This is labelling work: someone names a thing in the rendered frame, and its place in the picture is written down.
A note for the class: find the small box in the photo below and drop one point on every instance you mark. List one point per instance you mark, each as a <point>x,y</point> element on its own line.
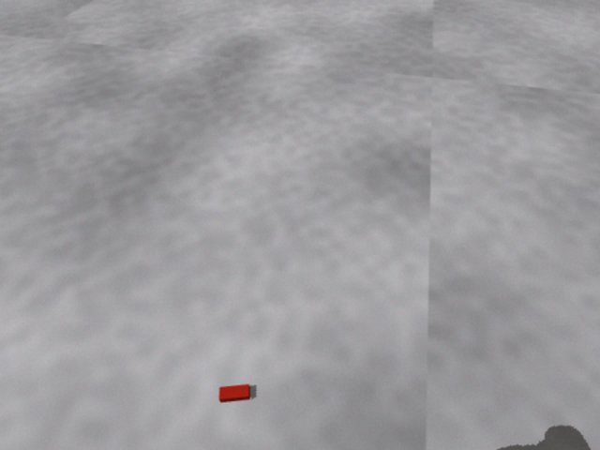
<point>234,393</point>

